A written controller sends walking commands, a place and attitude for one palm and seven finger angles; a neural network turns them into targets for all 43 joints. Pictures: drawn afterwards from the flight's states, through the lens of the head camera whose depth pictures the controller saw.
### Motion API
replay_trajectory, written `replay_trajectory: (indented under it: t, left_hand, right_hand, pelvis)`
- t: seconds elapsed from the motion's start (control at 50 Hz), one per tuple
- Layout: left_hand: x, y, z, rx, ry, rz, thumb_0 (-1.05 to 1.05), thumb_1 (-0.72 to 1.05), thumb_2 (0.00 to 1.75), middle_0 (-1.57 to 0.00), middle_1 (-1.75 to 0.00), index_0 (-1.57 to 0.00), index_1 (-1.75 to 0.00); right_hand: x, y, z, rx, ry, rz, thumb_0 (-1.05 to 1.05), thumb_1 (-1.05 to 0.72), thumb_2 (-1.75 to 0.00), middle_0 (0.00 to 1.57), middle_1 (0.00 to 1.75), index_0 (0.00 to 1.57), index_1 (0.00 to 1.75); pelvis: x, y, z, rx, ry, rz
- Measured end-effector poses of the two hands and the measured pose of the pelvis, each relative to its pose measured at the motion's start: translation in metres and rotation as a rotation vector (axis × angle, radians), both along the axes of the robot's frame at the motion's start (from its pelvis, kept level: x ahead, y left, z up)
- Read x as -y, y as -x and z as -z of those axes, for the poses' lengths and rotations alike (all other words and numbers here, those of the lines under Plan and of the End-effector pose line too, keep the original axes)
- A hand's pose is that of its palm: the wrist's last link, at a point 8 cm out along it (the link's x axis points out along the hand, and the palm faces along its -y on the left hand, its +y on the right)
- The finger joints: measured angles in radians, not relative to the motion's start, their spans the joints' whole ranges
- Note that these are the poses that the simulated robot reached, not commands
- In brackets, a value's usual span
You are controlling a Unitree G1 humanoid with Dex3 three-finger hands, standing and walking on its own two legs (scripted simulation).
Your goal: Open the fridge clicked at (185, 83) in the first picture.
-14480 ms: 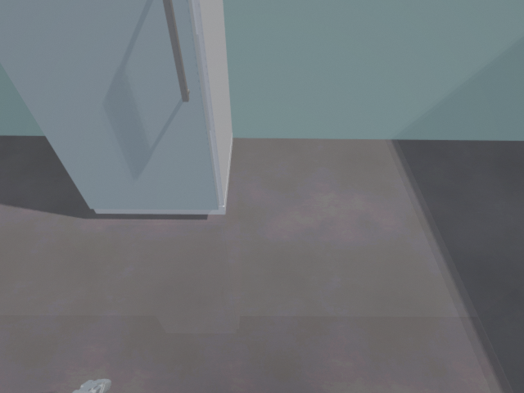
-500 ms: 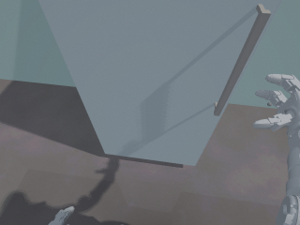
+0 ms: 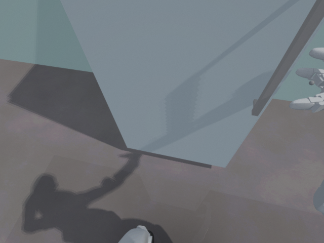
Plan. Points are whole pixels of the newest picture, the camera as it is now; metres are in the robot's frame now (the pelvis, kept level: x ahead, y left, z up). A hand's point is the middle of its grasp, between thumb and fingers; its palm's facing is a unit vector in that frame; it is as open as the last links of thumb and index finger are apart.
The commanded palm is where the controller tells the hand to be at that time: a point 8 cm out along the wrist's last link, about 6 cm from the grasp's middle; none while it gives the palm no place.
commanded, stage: move the hooked fingers beside the handle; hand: right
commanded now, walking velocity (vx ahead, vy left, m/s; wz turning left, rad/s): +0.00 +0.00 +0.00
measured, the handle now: (281, 63) +0.54 -0.20 +0.13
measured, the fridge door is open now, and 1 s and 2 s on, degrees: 0 0 0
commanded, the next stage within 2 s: feel for the door with the fingertips in 0.68 s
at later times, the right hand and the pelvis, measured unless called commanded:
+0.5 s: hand (312, 88) +0.47 -0.25 +0.13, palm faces +0.06 +1.00 +0.02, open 14.0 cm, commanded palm +0.45 -0.30 +0.13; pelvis +0.02 +0.00 +0.00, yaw +0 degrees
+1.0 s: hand (301, 84) +0.48 -0.23 +0.13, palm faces +0.03 +1.00 +0.02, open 14.0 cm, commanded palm +0.45 -0.27 +0.13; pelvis +0.01 +0.00 +0.00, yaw +0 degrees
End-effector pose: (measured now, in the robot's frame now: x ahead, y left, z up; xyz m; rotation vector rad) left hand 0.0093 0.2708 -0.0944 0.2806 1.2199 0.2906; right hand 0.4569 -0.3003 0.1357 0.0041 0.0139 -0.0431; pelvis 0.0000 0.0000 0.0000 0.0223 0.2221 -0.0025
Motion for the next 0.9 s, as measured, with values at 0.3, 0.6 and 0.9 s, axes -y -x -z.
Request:
replay_trajectory:
  t: [0.3,0.6,0.9]
  left_hand:
    - [0.01,-0.007,-0.001,-0.021,0.028,-0.031,0.01,0.9,0.9,-0.2,-0.3,-0.2,-0.3]
    - [0.011,-0.072,-0.003,0.127,0.029,0.075,0.01,0.9,0.9,-0.2,-0.3,-0.2,-0.3]
    - [0.005,-0.035,0.002,0.025,0.024,0.036,0.01,0.9,0.9,-0.2,-0.3,-0.2,-0.3]
  right_hand:
    - [0.009,0.003,0.007,0.024,-0.01,0.012,-0.01,0.5,-0.3,0.3,1.2,0.3,1.2]
    - [0.001,0.009,0.007,0.012,-0.008,0.017,-0.01,0.5,-0.3,0.3,1.2,0.3,1.2]
    - [-0.002,0.004,0.007,0.01,-0.008,-0.002,-0.01,0.5,-0.3,0.3,1.2,0.3,1.2]
  pelvis:
    - [0.004,-0.015,-0.002,-0.006,-0.007,-0.016]
    - [0.002,-0.015,-0.001,0.012,-0.007,0.01]
    - [-0.001,-0.012,0.0,0.002,-0.008,0.01]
